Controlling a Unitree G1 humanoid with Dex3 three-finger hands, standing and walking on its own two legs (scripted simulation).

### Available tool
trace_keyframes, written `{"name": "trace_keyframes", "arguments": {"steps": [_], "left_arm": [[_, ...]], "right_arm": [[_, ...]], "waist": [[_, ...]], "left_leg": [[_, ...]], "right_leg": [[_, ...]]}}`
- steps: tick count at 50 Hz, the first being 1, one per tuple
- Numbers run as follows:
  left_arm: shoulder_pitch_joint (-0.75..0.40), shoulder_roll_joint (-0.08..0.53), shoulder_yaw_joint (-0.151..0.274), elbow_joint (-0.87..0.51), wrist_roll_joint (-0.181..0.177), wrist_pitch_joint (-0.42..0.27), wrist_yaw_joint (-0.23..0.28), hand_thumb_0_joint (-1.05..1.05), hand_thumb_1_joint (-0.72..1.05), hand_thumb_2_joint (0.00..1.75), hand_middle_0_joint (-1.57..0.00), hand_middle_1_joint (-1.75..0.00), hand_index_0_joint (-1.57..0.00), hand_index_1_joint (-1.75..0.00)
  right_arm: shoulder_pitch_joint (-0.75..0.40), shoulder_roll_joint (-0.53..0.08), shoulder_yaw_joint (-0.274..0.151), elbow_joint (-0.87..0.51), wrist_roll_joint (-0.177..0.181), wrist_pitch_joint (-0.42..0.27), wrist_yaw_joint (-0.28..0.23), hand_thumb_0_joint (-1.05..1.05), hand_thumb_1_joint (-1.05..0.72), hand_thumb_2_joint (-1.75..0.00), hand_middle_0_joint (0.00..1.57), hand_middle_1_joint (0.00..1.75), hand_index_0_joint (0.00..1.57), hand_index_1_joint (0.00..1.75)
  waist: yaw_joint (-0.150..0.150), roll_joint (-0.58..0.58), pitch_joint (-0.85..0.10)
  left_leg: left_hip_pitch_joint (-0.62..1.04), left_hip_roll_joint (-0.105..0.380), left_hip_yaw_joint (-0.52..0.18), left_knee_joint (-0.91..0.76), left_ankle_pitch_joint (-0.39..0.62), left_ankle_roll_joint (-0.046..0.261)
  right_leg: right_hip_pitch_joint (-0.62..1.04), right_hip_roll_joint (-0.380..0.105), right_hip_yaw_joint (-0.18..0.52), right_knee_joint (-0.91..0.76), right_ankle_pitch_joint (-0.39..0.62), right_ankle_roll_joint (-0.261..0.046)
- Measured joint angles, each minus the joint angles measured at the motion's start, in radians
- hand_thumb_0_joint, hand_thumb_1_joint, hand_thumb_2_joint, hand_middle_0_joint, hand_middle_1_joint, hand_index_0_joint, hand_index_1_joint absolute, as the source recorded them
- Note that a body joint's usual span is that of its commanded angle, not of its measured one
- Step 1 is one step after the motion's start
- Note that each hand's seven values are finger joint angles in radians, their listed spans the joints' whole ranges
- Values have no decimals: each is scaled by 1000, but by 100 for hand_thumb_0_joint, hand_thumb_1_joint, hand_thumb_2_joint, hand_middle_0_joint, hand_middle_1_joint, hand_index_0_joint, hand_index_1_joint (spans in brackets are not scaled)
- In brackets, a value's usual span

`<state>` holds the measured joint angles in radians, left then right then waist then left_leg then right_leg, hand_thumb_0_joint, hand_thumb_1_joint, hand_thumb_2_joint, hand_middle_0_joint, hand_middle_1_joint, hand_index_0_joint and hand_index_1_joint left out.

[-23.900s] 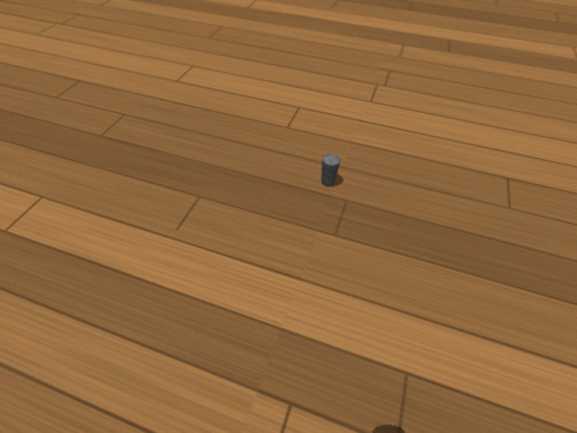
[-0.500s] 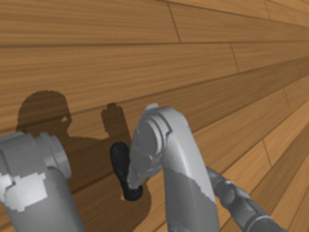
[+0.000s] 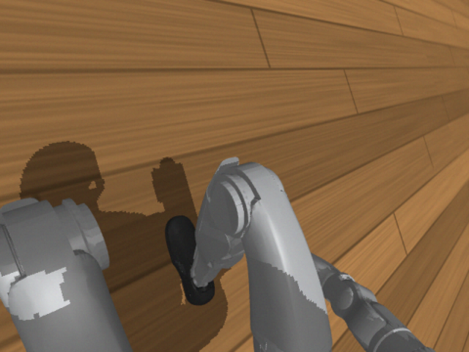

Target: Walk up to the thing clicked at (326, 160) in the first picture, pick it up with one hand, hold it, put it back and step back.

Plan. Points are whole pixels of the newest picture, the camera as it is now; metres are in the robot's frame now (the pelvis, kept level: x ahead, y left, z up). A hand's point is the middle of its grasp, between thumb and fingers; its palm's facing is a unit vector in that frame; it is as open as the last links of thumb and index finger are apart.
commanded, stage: withdraw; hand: left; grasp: from the side
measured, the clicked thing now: out of the picture +0.44 +0.31 -0.21
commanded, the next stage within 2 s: rise in 0.20 s
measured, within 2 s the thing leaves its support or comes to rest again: rests again in 0.14 s
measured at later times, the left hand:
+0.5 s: hand out of the picture +0.40 +0.40 -0.07, palm faces +0.41 -0.89 -0.21, open 17.6 cm
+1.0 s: hand out of the picture +0.27 +0.33 +0.12, palm faces +0.31 -0.83 -0.47, open 17.5 cm
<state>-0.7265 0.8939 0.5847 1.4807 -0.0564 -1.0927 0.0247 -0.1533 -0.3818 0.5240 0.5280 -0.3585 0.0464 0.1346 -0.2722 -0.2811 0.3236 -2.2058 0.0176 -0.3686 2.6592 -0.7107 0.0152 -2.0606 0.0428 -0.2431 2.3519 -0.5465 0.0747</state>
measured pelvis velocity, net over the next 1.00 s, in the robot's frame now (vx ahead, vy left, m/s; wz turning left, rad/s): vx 0.04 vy -0.02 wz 0.23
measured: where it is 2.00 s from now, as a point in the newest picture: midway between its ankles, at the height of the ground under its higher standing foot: (141, 311)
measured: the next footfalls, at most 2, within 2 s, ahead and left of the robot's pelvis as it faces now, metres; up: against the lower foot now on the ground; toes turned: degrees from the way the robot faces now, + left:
none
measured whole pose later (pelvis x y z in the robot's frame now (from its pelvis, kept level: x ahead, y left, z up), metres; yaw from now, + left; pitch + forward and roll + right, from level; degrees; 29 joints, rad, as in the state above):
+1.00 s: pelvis +0.04 -0.02 +0.21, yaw +13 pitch +31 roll -4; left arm -0.11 0.45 0.26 0.45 0.05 -0.02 0.05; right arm 0.09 -0.25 0.01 0.52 0.04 0.11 -0.04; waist -0.04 0.01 -0.16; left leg -1.77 0.04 -0.06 1.87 -0.66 -0.01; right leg -1.75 -0.03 -0.04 1.81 -0.60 0.01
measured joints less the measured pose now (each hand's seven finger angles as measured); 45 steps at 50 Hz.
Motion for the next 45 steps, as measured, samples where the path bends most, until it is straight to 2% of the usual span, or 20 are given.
{"name": "trace_keyframes", "arguments": {"steps": [4, 7, 9, 13, 17, 19, 22, 24, 27, 30, 36, 40, 45], "left_arm": [[-1, 8, 40, -77, 7, 31, -20, -1, -61, 10, -13, -8, -13, -9], [12, 10, 58, -165, 3, 79, -55, -1, -61, 9, -10, -6, -10, -7], [26, 7, 43, -213, -15, 118, -90, -1, -61, 8, -9, -5, -9, -6], [53, -24, -17, -264, -67, 201, -166, -1, -61, 6, -7, -4, -7, -4], [57, -68, -31, -283, -94, 265, -209, -1, -61, 5, -5, -3, -6, -3], [55, -73, -26, -289, -22, 317, -200, -1, -60, 5, -5, -3, -6, -3], [57, -78, -36, -323, 57, 418, -185, -1, -59, 6, -6, -4, -6, -4], [64, -81, -32, -353, 98, 478, -172, -1, -59, 7, -7, -4, -6, -5], [91, -85, -32, -403, 134, 563, -150, -1, -57, 8, -7, -5, -7, -6], [142, -109, -48, -473, 150, 648, -129, -1, -55, 8, -7, -5, -6, -6], [302, -223, -143, -674, 148, 819, -91, -1, -54, 7, -6, -5, -6, -6], [421, -310, -210, -829, 138, 925, -61, -1, -55, 6, -6, -5, -6, -6], [540, -393, -279, -969, 126, 1018, -16, -1, -54, 6, -6, -5, -6, -6]], "right_arm": [[17, 3, -19, 2, 8, 7, -4, 0, -91, -90, 21, 30, 21, 30], [45, 7, -49, 9, 24, 15, -7, 0, -91, -90, 21, 30, 21, 30], [68, 8, -74, 16, 42, 19, -11, 0, -91, -90, 21, 30, 21, 30], [103, 7, -122, 47, 90, 18, -20, 0, -90, -90, 21, 30, 21, 30], [121, 8, -159, 61, 130, 16, -24, 0, -89, -89, 21, 30, 21, 30], [131, 26, -197, 66, 159, 20, -26, 0, -89, -90, 21, 30, 21, 30], [150, 53, -251, 65, 193, 36, -28, 0, -90, -90, 21, 30, 21, 30], [160, 67, -278, 65, 212, 47, -29, 0, -92, -91, 21, 30, 21, 30], [180, 82, -321, 64, 238, 63, -32, 0, -92, -91, 21, 30, 21, 30], [210, 90, -370, 65, 268, 78, -38, 0, -92, -90, 21, 30, 21, 30], [253, 99, -463, 75, 335, 106, -55, 1, -90, -90, 21, 30, 21, 30], [256, 108, -493, 54, 369, 113, -84, 1, -90, -90, 21, 30, 21, 30], [247, 123, -508, 18, 390, 96, -130, 1, -90, -90, 21, 30, 21, 30]], "waist": [[12, 4, -4], [25, 19, -28], [35, 38, -56], [59, 87, -119], [79, 121, -161], [86, 126, -183], [95, 139, -222], [98, 153, -247], [106, 182, -289], [127, 217, -336], [189, 274, -416], [220, 287, -439], [232, 287, -459]], "left_leg": [[0, 1, 4, -5, -1, -1], [-4, 1, 14, -16, -2, -2], [-12, -1, 25, -27, -2, -2], [-27, -2, 57, -55, 2, 7], [-34, -3, 86, -82, 6, 14], [-35, 0, 101, -98, 8, 14], [-39, -1, 125, -128, 14, 12], [-38, -1, 140, -151, 18, 11], [-33, -1, 166, -188, 22, 13], [-25, 1, 196, -231, 25, 16], [36, 10, 263, -356, 31, 21], [121, 18, 287, -468, 37, 12], [266, 21, 300, -626, 47, -8]], "right_leg": [[-2, -1, 3, -2, -1, -3], [-8, -6, 8, -5, -7, -7], [-15, -13, 15, -7, -14, -10], [-31, -25, 35, -17, -28, -14], [-40, -35, 54, -26, -37, -19], [-48, -38, 65, -30, -39, -24], [-61, -47, 82, -42, -43, -29], [-65, -52, 93, -52, -46, -30], [-69, -60, 112, -71, -51, -32], [-73, -66, 134, -95, -57, -40], [-46, -73, 186, -177, -62, -35], [17, -72, 203, -267, -56, -32], [143, -75, 205, -400, -53, -45]]}}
